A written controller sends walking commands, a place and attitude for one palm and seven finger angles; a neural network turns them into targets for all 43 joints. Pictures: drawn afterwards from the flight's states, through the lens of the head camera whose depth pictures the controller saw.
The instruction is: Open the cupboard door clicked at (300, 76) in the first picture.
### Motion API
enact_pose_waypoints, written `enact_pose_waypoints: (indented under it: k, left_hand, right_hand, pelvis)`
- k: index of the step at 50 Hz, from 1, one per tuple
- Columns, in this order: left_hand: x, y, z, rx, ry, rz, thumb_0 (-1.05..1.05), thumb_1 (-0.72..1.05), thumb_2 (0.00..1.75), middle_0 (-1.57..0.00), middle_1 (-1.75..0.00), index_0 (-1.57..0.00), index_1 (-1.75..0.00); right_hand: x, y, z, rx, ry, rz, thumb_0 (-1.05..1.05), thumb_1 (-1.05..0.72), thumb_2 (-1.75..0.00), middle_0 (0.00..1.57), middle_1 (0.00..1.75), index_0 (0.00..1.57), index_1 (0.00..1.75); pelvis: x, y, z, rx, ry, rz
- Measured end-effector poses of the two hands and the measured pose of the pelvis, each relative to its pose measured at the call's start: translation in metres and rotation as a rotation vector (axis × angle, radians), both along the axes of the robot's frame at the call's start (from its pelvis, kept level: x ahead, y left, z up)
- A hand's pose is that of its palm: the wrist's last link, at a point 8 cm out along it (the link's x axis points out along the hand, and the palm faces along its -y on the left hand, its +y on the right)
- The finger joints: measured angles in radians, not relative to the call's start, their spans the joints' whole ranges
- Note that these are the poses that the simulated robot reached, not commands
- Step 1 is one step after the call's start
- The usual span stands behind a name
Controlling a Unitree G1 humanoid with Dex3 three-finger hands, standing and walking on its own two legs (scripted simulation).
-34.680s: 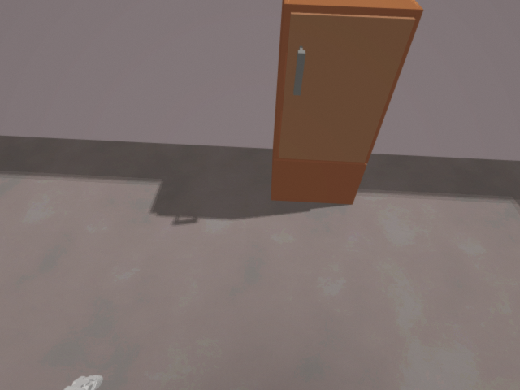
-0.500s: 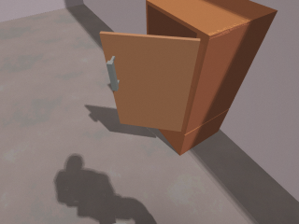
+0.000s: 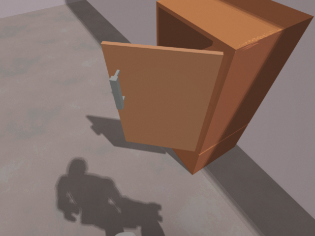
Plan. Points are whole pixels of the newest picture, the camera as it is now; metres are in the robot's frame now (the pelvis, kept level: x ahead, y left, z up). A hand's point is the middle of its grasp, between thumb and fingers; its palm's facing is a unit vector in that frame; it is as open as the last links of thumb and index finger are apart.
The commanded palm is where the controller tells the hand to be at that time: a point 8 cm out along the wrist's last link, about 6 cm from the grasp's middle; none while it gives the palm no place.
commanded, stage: come to a stop and stand still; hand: left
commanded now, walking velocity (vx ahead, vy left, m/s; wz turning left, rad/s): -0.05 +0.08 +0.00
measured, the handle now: (119, 90) +0.60 +0.20 -0.02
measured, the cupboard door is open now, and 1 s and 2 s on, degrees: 47 47 47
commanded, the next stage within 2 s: look again from close up in 0.52 s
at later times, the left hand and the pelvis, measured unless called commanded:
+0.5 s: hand out of the picture +0.03 +0.20 -0.17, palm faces +0.02 -0.98 -0.18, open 7.4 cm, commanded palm none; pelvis +0.00 +0.02 +0.01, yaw -1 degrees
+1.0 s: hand out of the picture +0.03 +0.21 -0.16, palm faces -0.03 -0.97 -0.24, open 7.4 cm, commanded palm none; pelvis +0.00 +0.03 +0.01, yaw -2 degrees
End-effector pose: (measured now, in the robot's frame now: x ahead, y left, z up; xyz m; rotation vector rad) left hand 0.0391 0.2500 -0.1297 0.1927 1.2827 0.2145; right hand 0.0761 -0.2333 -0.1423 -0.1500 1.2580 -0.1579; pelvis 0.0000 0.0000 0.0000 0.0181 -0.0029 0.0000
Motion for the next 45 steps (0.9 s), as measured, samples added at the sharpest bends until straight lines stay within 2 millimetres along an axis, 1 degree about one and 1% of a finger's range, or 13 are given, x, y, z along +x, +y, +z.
enact_pose_waypoints:
  k: [3,6,9,12,16,21,28,33,38,45]
  left_hand:
    - [0.010,-0.005,0.006,-0.005,-0.026,-0.006,0.00,0.91,0.90,-0.19,-0.30,-0.20,-0.30]
    - [0.017,-0.010,0.008,-0.021,-0.036,-0.023,0.00,0.91,0.90,-0.19,-0.30,-0.20,-0.30]
    - [0.020,-0.011,0.005,-0.044,-0.039,-0.033,0.00,0.91,0.90,-0.20,-0.30,-0.20,-0.30]
    - [0.020,-0.007,-0.005,-0.070,-0.036,-0.032,0.00,0.91,0.90,-0.20,-0.30,-0.20,-0.30]
    - [0.015,-0.002,-0.011,-0.090,-0.020,-0.014,0.00,0.91,0.90,-0.20,-0.30,-0.20,-0.30]
    - [0.000,0.001,-0.009,-0.092,0.023,-0.014,0.00,0.91,0.90,-0.20,-0.30,-0.20,-0.30]
    - [-0.022,0.002,-0.006,-0.088,0.091,-0.014,0.01,0.91,0.90,-0.19,-0.30,-0.20,-0.30]
    - [-0.032,0.003,-0.005,-0.061,0.106,-0.051,0.01,0.91,0.90,-0.19,-0.30,-0.20,-0.30]
    - [-0.033,0.008,-0.001,-0.043,0.095,-0.049,0.01,0.91,0.90,-0.20,-0.30,-0.20,-0.30]
    - [-0.024,0.008,0.005,-0.028,0.074,-0.057,0.01,0.91,0.90,-0.19,-0.30,-0.20,-0.30]
  right_hand:
    - [-0.007,-0.012,0.006,-0.022,0.035,-0.015,0.01,-0.90,-0.90,0.20,0.30,0.20,0.30]
    - [-0.014,-0.016,0.014,-0.038,0.047,-0.028,0.01,-0.90,-0.90,0.20,0.30,0.19,0.30]
    - [-0.021,-0.013,0.020,-0.050,0.049,-0.033,0.01,-0.90,-0.90,0.20,0.30,0.19,0.30]
    - [-0.029,-0.006,0.019,-0.067,0.044,-0.027,0.01,-0.90,-0.90,0.20,0.30,0.19,0.30]
    - [-0.043,0.009,0.020,-0.066,0.084,0.002,0.01,-0.90,-0.90,0.20,0.30,0.19,0.30]
    - [-0.053,0.026,0.018,-0.035,0.100,0.003,0.01,-0.90,-0.90,0.20,0.30,0.20,0.30]
    - [-0.063,0.030,0.018,-0.020,0.114,-0.019,0.01,-0.92,-0.90,0.20,0.30,0.20,0.30]
    - [-0.064,0.034,0.011,-0.002,0.073,-0.024,0.01,-0.91,-0.90,0.20,0.30,0.20,0.30]
    - [-0.068,0.041,0.003,0.018,0.057,-0.014,0.01,-0.92,-0.90,0.20,0.30,0.20,0.30]
    - [-0.076,0.043,-0.001,0.045,0.077,-0.013,0.01,-0.92,-0.90,0.20,0.30,0.20,0.30]
  pelvis:
    - [0.002,0.000,0.006,0.001,0.009,-0.001]
    - [0.003,0.001,0.011,0.006,0.016,-0.008]
    - [0.003,0.004,0.013,0.007,0.018,-0.013]
    - [0.002,0.012,0.008,-0.026,0.016,-0.008]
    - [-0.001,0.017,0.008,-0.024,0.010,-0.004]
    - [-0.002,0.021,0.011,-0.023,0.007,-0.014]
    - [0.003,0.023,0.015,-0.023,0.011,-0.024]
    - [0.001,0.029,0.010,-0.026,0.016,-0.029]
    - [0.002,0.033,0.007,-0.018,-0.004,-0.026]
    - [0.001,0.030,0.009,-0.007,-0.010,-0.036]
